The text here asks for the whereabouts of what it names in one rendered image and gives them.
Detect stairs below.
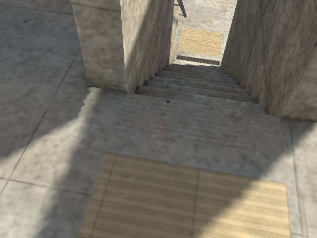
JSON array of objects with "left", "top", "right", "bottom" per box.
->
[{"left": 135, "top": 59, "right": 267, "bottom": 115}]

